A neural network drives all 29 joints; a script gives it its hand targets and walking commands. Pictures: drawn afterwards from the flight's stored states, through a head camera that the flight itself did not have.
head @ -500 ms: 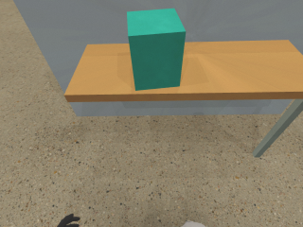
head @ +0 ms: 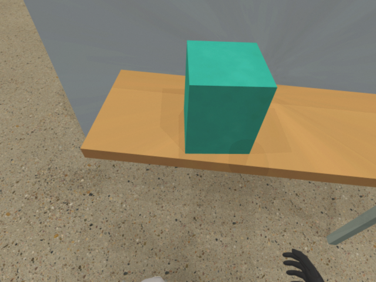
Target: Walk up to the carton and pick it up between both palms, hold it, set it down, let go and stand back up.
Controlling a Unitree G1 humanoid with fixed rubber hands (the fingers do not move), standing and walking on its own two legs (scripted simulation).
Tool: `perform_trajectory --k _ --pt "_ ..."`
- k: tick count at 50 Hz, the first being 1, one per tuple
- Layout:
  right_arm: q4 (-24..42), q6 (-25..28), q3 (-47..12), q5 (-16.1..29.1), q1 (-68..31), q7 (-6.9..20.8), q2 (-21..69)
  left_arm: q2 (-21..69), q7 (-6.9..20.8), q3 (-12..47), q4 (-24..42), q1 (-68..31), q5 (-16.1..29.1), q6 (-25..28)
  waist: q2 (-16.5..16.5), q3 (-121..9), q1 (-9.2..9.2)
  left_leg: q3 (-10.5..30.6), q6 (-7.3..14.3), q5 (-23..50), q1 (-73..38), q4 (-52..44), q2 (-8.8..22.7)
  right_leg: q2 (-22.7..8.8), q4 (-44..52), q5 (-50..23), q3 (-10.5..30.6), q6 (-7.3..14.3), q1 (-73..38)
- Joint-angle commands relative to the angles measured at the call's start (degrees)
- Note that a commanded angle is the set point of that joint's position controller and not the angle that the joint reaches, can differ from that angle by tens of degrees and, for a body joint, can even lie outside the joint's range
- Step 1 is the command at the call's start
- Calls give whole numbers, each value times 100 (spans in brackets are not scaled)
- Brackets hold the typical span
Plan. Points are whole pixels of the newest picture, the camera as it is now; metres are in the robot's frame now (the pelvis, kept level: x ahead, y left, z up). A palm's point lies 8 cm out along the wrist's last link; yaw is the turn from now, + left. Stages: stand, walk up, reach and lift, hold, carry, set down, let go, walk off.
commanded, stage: walk up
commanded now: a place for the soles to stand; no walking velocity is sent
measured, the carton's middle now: (219, 100) +0.59 -0.07 +0.05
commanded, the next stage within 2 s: stand in 1.96 s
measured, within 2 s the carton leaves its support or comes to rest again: neither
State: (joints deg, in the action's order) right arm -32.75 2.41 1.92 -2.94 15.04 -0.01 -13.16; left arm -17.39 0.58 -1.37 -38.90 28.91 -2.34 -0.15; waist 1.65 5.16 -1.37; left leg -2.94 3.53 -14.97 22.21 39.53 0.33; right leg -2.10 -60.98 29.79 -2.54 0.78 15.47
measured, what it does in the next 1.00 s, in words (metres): walks ahead: right foot, then left foot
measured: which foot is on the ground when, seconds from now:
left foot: down 0.00-0.38, up 0.40-0.66, down 0.68-1.00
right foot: up 0.00-0.34, down 0.36-1.00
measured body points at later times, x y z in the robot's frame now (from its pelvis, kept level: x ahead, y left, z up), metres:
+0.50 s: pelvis +0.11 -0.04 +0.01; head +0.14 -0.07 +0.45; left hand +0.25 +0.21 -0.08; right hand +0.17 -0.30 -0.13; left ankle +0.08 +0.09 -0.67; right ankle +0.18 -0.16 -0.72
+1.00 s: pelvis +0.13 -0.03 +0.01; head +0.15 -0.02 +0.46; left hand +0.24 +0.24 -0.10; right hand +0.24 -0.30 -0.08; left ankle +0.14 +0.10 -0.72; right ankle +0.18 -0.16 -0.72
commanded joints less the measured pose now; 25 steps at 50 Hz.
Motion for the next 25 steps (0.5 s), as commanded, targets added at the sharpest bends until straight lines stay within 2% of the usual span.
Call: perform_trajectory --k 1,2,3,5,7,8,9,10,11,14,15,16,17,18,19,20,21,22,23,24,25 --pt "100 17 347 128 1080 -181 -1113 -589 11 -254 559 65 -15 11 -678 16 412 2186 701 1052 -1591 -2174 1892 -199 -1215 -700 696 -56 2008" --pt "101 54 292 119 827 -153 -988 -459 39 -244 528 123 32 31 -780 193 234 1576 378 1648 -1245 -2181 1550 -211 -792 -933 720 -80 1769" --pt "92 88 271 96 691 -110 -919 -408 68 -242 454 235 49 39 -872 123 109 1222 269 1688 -1045 -2225 1263 -203 -558 -1116 683 -116 1509" --pt "10 128 266 106 602 -51 -873 -291 123 -230 401 192 41 48 -1091 62 71 870 377 1426 -732 -2341 1032 -113 -442 -1452 462 -177 1263" --pt "-46 165 254 87 712 -55 -889 -257 176 -212 446 -46 19 25 -1135 169 122 905 554 850 -729 -2544 1104 -196 -120 -1631 441 -231 1419" --pt "-88 173 269 58 785 -65 -944 -268 197 -231 455 -88 32 17 -1027 68 156 896 638 230 -711 -2655 1127 -236 78 -1737 435 -243 1436" --pt "-91 153 269 64 700 -68 -1015 -243 190 -229 495 -221 40 5 -1132 160 169 824 772 211 -710 -2619 1160 -295 469 -1778 408 -265 1493" --pt "-89 143 245 77 792 -62 -973 -264 177 -228 558 -481 32 0 -1006 239 262 767 787 491 -682 -2544 1169 -318 813 -1807 417 -292 1471" --pt "-91 116 222 91 818 -44 -990 -208 146 -204 592 -642 41 13 -1164 322 294 533 791 1082 -748 -2348 1090 -307 1255 -1826 328 -291 1393" --pt "-135 37 218 109 1193 -28 -1102 -146 61 -123 745 -1059 3 86 -1073 -56 479 458 774 2752 -1106 -1586 1162 -132 2183 -1891 79 -218 842" --pt "-139 -1 246 110 1194 -33 -1245 -134 27 -129 744 -1008 -15 121 -1050 -305 441 474 762 2827 -1160 -1295 1193 -42 2503 -2012 -4 -140 499" --pt "-105 -50 213 128 1060 -40 -1282 -153 -1 -135 686 -839 -12 157 -866 -404 304 388 653 2750 -1064 -925 1125 51 2928 -2468 -82 -83 60" --pt "-60 -81 167 147 974 -38 -1236 -266 -29 -177 572 -556 -1 204 -555 -583 138 350 467 2383 -873 -562 1030 133 3285 -2944 -91 2 -451" --pt "-2 -87 80 159 1025 -32 -1065 -472 -71 -229 487 -345 7 240 -97 -726 -8 240 218 2199 -639 48 888 -47 3455 -3455 168 120 -944" --pt "91 -64 -58 186 1272 -21 -791 -802 -109 -327 459 -123 -36 265 717 -1212 -98 104 -103 1136 -19 971 655 -897 3345 -4367 1228 499 -1726" --pt "70 -129 -104 214 1621 -39 -553 -964 -143 -326 531 -108 21 226 1220 -1416 -26 -101 -384 -1762 212 1810 10 -1898 3531 -4680 2610 1221 -1686" --pt "-23 -334 -47 202 1502 -132 -722 -983 -190 -360 549 -360 163 110 1114 -1237 -45 323 -424 -2401 43 2218 158 -2066 3721 -3848 2776 1759 -1031" --pt "-8 -426 -3 134 1333 -160 -823 -887 -199 -300 639 -606 191 61 1120 -951 -45 353 -453 -2453 169 2124 244 -1934 3875 -2929 2762 1742 -671" --pt "28 -439 32 151 1048 -158 -902 -655 -206 -229 665 -775 190 33 845 -588 -56 442 -478 -2255 225 1995 282 -1620 3996 -2729 2264 1549 -319" --pt "58 -434 55 165 922 -136 -855 -596 -213 -197 649 -753 162 21 793 -264 -50 444 -479 -2023 208 1832 292 -1323 4025 -2785 1879 1307 -2" --pt "23 -426 68 185 962 -111 -805 -609 -216 -193 669 -875 136 15 805 -143 19 401 -502 -1792 20 1613 263 -1121 4059 -2725 1545 1154 344"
